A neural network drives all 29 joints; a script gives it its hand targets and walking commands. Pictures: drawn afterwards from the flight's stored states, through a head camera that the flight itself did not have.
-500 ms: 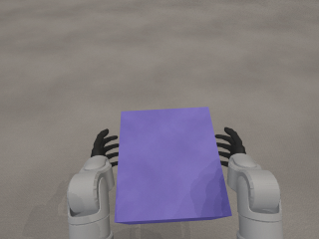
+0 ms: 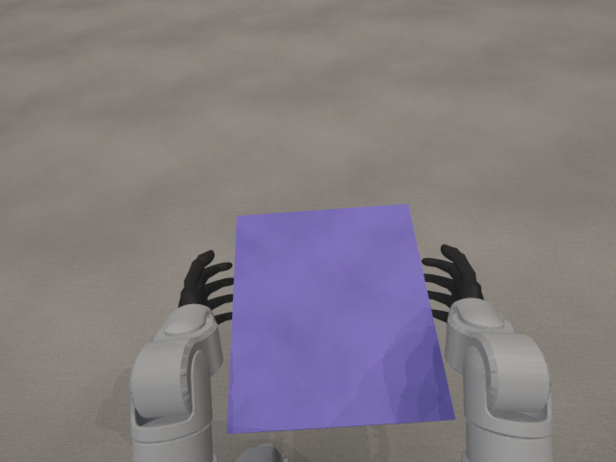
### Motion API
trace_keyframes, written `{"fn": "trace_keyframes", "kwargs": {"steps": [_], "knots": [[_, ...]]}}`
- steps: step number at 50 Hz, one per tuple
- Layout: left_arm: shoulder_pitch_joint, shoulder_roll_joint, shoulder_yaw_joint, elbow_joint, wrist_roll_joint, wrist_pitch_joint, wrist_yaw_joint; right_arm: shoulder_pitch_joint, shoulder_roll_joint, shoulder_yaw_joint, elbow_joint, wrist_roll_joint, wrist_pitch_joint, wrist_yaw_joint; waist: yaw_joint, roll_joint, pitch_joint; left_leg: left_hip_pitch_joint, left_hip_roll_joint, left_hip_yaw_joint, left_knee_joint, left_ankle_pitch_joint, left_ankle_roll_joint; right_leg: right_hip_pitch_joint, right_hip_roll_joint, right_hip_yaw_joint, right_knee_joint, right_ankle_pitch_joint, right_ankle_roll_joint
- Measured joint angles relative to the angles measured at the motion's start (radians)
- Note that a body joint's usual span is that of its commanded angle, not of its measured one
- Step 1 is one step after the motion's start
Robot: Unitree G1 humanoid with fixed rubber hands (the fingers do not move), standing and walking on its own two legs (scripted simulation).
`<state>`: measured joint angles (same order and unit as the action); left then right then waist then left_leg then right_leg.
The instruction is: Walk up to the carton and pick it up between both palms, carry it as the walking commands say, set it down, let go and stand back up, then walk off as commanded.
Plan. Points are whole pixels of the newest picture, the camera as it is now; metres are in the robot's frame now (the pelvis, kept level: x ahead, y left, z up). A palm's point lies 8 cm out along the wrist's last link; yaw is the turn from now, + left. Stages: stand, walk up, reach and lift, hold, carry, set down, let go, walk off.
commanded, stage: carry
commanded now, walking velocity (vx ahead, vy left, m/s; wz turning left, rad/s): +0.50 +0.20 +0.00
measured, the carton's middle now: (329, 323) +0.29 +0.01 +0.00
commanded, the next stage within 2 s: none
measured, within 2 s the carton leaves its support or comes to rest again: neither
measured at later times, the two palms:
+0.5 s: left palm (199, 130) +0.61 +0.24 +0.09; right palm (370, 136) +0.58 -0.06 +0.09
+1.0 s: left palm (194, 55) +0.92 +0.32 +0.08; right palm (322, 47) +0.91 +0.02 +0.09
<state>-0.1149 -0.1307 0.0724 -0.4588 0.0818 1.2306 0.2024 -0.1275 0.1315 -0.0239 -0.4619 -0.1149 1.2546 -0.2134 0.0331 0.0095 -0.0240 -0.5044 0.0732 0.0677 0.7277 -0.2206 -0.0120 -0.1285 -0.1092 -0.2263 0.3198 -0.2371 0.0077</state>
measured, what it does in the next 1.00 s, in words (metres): walks ahead: left foot, then right foot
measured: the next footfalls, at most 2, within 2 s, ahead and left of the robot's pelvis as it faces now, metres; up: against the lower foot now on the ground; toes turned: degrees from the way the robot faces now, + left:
left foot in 0.16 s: +0.28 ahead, +0.17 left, +0.00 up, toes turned +7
right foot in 0.60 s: +0.56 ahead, +0.01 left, +0.00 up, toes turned -15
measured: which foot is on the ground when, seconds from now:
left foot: up 0.00-0.14, down 0.16-0.64, up 0.66-0.92, down 0.94-1.00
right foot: down 0.00-0.18, up 0.20-0.58, down 0.60-0.96, up 0.98-1.00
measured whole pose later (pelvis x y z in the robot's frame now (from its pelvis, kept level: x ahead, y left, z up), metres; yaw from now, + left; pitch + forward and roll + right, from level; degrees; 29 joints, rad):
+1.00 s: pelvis +0.65 +0.17 -0.02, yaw -1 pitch +3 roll +1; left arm -0.18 -0.14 0.09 -0.49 0.10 1.24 0.21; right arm -0.17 0.14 -0.03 -0.48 -0.11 1.25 -0.22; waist 0.01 -0.03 -0.01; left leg -0.39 0.03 0.19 0.44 -0.09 0.06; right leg -0.17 -0.15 -0.15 0.64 -0.46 0.07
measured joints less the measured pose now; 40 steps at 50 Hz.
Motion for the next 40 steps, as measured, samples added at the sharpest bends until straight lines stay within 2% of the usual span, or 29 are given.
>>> {"fn": "trace_keyframes", "kwargs": {"steps": [5,7,8,9,10,12,13,15,21,28,30,31,32,34,35,37,40], "knots": [[-0.013,-0.001,-0.002,-0.045,-0.002,-0.002,-0.005,-0.001,0.000,0.005,-0.060,0.002,0.000,-0.008,-0.015,0.003,0.004,0.009,0.000,0.068,-0.237,0.134,0.003,0.128,-0.042,0.005,-0.026,-0.081,0.073],[-0.019,-0.002,-0.003,-0.053,0.004,0.008,-0.004,-0.009,0.001,0.005,-0.066,0.004,0.010,-0.012,-0.017,0.001,-0.008,0.057,-0.011,0.107,-0.306,0.142,0.012,0.160,-0.064,0.019,0.018,-0.143,0.104],[-0.023,-0.002,0.000,-0.053,0.009,0.014,-0.002,-0.018,0.002,0.006,-0.058,0.005,0.012,-0.013,-0.018,-0.005,-0.015,0.081,-0.021,0.121,-0.316,0.174,0.029,0.157,-0.084,0.032,0.081,-0.188,0.110],[-0.030,-0.002,0.009,-0.043,0.014,0.015,-0.001,-0.026,0.003,0.009,-0.034,0.006,0.005,-0.013,-0.025,-0.031,-0.018,0.079,-0.038,0.140,-0.269,0.179,0.048,0.124,-0.120,0.054,0.187,-0.204,0.098],[-0.036,-0.002,0.019,-0.027,0.019,0.018,0.000,-0.034,0.004,0.010,-0.005,0.008,0.002,-0.015,-0.035,-0.045,-0.021,0.075,-0.048,0.151,-0.226,0.137,0.063,0.061,-0.130,0.097,0.335,-0.213,0.076],[-0.041,-0.003,0.027,-0.001,0.029,0.029,0.004,-0.045,0.006,0.010,0.037,0.010,0.006,-0.019,-0.039,-0.037,-0.019,0.100,-0.047,0.154,-0.220,0.047,0.080,-0.096,-0.082,0.166,0.631,-0.238,0.036],[-0.042,-0.003,0.026,0.008,0.031,0.033,0.006,-0.044,0.006,0.011,0.046,0.008,0.008,-0.019,-0.038,-0.033,-0.014,0.122,-0.045,0.156,-0.241,0.047,0.073,-0.163,-0.056,0.174,0.726,-0.223,0.021],[-0.039,-0.003,0.020,0.018,0.032,0.033,0.006,-0.033,0.004,0.008,0.049,0.008,0.007,-0.017,-0.038,-0.030,-0.009,0.173,-0.050,0.161,-0.295,0.045,0.075,-0.265,-0.024,0.159,0.777,-0.176,0.006],[-0.036,-0.003,-0.004,-0.004,0.033,0.006,0.008,-0.010,0.001,0.001,0.002,0.012,-0.016,-0.009,-0.055,-0.022,-0.015,0.337,-0.091,0.161,-0.436,0.000,0.094,-0.424,0.003,0.089,0.553,-0.076,0.005],[-0.030,-0.003,-0.006,-0.038,0.036,0.019,0.005,-0.002,0.000,0.011,-0.044,0.016,0.009,-0.008,-0.060,0.006,-0.034,0.533,-0.123,0.140,-0.462,-0.147,0.079,-0.403,0.037,0.013,0.260,0.060,-0.015],[-0.041,-0.004,-0.008,-0.033,0.035,0.028,0.004,0.000,0.000,0.007,-0.054,0.014,0.021,-0.011,-0.061,0.011,-0.037,0.541,-0.113,0.137,-0.342,-0.233,0.066,-0.339,0.056,-0.015,0.181,0.125,-0.042],[-0.047,-0.005,-0.015,-0.015,0.035,0.023,0.004,-0.002,-0.001,-0.004,-0.052,0.013,0.024,-0.012,-0.054,0.030,-0.035,0.504,-0.086,0.134,-0.212,-0.238,0.055,-0.326,0.063,-0.026,0.205,0.143,-0.070],[-0.053,-0.006,-0.022,0.007,0.034,0.020,0.006,-0.003,-0.001,-0.014,-0.045,0.009,0.027,-0.013,-0.046,0.041,-0.032,0.433,-0.076,0.095,-0.031,-0.206,0.038,-0.319,0.063,-0.036,0.237,0.109,-0.088],[-0.057,-0.006,-0.026,0.042,0.030,0.021,0.010,-0.005,0.000,-0.024,-0.020,0.001,0.033,-0.016,-0.034,0.038,-0.025,0.275,-0.089,0.011,0.297,-0.163,0.027,-0.278,0.055,-0.041,0.241,0.038,-0.093],[-0.050,-0.006,-0.024,0.051,0.029,0.022,0.010,-0.006,0.000,-0.023,-0.006,0.000,0.036,-0.015,-0.027,0.033,-0.021,0.214,-0.089,-0.008,0.389,-0.131,0.026,-0.248,0.052,-0.040,0.220,0.022,-0.085],[-0.031,-0.003,-0.018,0.050,0.026,0.025,0.008,-0.004,0.000,-0.016,0.015,0.001,0.035,-0.012,-0.012,0.022,-0.011,0.128,-0.067,-0.018,0.412,-0.076,0.021,-0.179,0.045,-0.032,0.156,0.024,-0.056],[-0.013,-0.001,-0.011,0.023,0.020,0.018,0.005,-0.002,0.000,-0.006,0.013,-0.001,0.020,-0.006,0.000,0.002,0.008,0.069,-0.031,-0.012,0.181,-0.047,0.011,-0.081,0.028,-0.021,0.061,0.022,-0.034]]}}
